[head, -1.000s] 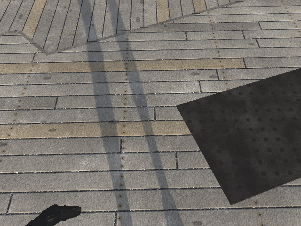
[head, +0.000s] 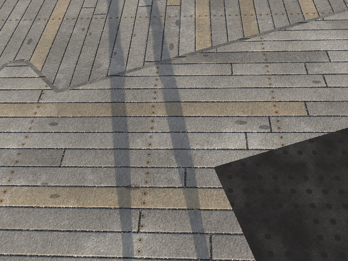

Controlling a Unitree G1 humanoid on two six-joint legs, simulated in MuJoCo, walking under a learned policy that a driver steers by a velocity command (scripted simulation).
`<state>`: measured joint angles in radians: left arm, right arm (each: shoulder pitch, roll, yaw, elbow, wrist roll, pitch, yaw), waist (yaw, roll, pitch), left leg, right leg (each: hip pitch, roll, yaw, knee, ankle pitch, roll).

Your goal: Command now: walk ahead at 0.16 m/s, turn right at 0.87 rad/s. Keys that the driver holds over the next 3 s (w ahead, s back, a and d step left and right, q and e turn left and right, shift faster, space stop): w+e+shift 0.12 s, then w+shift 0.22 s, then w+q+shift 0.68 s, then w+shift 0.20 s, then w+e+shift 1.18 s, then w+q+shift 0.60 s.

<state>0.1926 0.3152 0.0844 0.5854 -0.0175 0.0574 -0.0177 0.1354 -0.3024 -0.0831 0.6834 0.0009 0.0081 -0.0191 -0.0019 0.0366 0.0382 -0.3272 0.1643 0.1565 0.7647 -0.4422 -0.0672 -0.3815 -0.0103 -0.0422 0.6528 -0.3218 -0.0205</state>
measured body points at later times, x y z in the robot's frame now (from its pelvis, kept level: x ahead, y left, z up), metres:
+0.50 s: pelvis +0.20 +0.01 +0.01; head +0.21 +0.01 +0.46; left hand +0.33 +0.27 -0.10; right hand +0.33 -0.29 -0.06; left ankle +0.28 +0.10 -0.72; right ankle +0.02 -0.10 -0.72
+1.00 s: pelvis +0.59 +0.00 -0.01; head +0.64 +0.02 +0.44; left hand +0.82 +0.26 -0.05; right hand +0.60 -0.28 -0.13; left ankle +0.33 +0.08 -0.64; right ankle +0.72 -0.13 -0.72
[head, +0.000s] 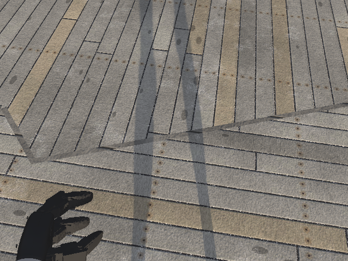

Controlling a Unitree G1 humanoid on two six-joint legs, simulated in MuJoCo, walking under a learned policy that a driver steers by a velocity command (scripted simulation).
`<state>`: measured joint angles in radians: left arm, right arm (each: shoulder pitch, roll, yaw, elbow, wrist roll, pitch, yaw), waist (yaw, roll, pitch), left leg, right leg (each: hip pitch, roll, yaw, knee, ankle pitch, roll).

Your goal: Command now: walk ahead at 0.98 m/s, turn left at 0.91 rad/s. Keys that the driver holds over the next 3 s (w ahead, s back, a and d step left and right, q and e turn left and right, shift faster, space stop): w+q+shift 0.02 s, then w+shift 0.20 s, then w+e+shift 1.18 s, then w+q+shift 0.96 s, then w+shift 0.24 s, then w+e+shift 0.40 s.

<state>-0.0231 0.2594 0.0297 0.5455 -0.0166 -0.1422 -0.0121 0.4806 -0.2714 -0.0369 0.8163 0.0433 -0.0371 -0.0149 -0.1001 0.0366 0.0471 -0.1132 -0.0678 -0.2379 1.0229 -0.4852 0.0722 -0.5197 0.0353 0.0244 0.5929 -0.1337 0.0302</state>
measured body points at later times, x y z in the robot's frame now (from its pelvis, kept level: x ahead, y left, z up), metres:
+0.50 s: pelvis +0.43 +0.10 +0.01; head +0.46 +0.11 +0.46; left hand +0.46 +0.37 -0.13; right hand +0.59 -0.15 -0.09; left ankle +0.49 +0.21 -0.71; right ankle +0.31 -0.09 -0.59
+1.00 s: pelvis +0.87 +0.05 +0.00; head +0.88 +0.03 +0.45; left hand +0.98 +0.30 -0.12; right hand +1.00 -0.25 -0.06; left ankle +0.87 +0.26 -0.60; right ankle +0.91 +0.02 -0.71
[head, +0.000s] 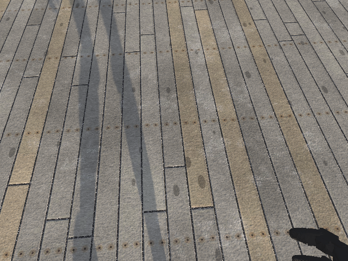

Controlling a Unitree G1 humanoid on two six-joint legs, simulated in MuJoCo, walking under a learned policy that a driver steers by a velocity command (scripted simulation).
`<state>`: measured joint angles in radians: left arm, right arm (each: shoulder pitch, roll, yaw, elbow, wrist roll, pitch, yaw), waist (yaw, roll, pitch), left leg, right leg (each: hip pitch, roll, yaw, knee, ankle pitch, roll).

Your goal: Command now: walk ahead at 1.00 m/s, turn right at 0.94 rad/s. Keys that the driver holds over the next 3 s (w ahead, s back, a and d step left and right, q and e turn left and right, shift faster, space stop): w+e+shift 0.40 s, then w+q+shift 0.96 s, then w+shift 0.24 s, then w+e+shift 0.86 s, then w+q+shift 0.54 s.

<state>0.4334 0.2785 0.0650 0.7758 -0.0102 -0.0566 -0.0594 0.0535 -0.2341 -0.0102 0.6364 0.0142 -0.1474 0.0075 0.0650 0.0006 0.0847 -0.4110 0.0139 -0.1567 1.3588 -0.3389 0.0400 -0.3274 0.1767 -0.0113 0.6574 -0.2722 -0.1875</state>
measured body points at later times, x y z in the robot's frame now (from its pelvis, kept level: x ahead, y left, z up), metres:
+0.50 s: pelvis +0.43 +0.04 +0.02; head +0.44 +0.02 +0.47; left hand +0.72 +0.20 -0.05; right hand +0.33 -0.24 -0.10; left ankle +0.47 +0.17 -0.71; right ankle +0.39 -0.06 -0.62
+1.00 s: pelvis +0.80 -0.17 +0.02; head +0.80 -0.16 +0.47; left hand +0.86 +0.13 -0.10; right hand +0.92 -0.48 -0.06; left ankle +0.92 -0.05 -0.62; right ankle +0.70 -0.27 -0.71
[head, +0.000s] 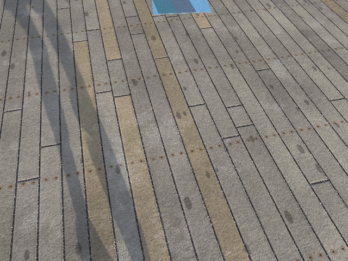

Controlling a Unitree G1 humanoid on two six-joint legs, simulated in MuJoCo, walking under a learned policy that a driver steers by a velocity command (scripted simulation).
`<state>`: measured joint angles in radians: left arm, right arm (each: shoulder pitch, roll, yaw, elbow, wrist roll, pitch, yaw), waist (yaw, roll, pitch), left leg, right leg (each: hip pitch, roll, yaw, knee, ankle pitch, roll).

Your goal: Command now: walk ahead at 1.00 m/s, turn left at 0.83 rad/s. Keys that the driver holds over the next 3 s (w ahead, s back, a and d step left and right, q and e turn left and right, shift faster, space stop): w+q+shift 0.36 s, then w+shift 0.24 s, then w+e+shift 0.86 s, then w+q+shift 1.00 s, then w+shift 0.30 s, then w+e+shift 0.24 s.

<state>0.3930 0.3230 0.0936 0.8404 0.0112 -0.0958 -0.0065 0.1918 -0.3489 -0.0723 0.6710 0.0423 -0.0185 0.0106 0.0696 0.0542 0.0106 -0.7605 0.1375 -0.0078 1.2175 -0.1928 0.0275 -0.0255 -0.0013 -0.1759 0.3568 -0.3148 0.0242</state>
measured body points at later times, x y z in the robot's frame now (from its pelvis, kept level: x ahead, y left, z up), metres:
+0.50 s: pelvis +0.43 +0.07 +0.00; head +0.45 +0.09 +0.45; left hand +0.59 +0.38 -0.04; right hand +0.55 -0.17 -0.11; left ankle +0.34 +0.10 -0.73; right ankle +0.72 -0.03 -0.66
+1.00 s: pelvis +0.88 +0.19 +0.01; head +0.90 +0.20 +0.46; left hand +0.71 +0.40 -0.12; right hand +1.22 +0.12 -0.02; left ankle +1.03 +0.43 -0.68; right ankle +0.81 +0.06 -0.73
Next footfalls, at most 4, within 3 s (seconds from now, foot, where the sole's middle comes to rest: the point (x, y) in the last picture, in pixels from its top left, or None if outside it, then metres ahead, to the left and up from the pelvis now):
0.20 left None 0.38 0.11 -0.77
0.66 right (175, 186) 0.84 0.08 -0.77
1.10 left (108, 135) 1.12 0.44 -0.77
1.54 right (169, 84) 1.54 0.16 -0.77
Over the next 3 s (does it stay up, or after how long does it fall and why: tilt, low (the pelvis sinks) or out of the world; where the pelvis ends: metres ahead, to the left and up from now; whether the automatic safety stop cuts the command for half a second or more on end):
stays up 2.59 0.50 -0.02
